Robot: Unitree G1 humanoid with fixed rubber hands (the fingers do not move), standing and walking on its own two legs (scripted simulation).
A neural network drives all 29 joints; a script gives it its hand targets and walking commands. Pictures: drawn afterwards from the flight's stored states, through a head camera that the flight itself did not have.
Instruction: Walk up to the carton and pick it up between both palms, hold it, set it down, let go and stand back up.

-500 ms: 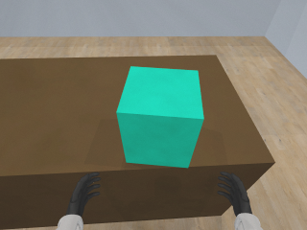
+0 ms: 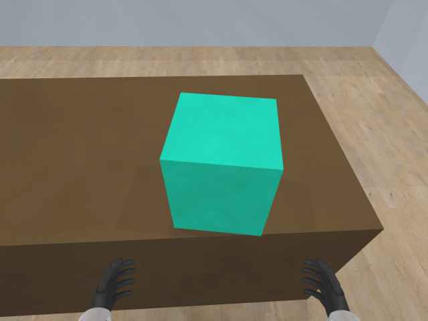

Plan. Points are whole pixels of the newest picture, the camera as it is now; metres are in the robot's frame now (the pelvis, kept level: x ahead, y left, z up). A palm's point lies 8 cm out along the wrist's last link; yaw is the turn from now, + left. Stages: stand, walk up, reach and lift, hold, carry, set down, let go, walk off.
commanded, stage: set down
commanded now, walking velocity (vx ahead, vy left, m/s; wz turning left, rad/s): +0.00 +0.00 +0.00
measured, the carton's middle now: (222, 166) +0.42 +0.00 +0.02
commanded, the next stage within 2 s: let go in 0.48 s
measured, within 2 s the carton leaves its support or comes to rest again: neither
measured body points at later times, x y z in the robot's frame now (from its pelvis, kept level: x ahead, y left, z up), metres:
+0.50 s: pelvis +0.01 +0.01 +0.00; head +0.02 +0.02 +0.45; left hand +0.16 +0.23 -0.10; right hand +0.15 -0.21 -0.10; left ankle -0.05 +0.11 -0.74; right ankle +0.04 -0.11 -0.74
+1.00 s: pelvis +0.01 +0.01 +0.00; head +0.01 +0.01 +0.45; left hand +0.17 +0.23 -0.09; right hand +0.15 -0.22 -0.10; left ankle -0.05 +0.11 -0.74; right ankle +0.04 -0.11 -0.74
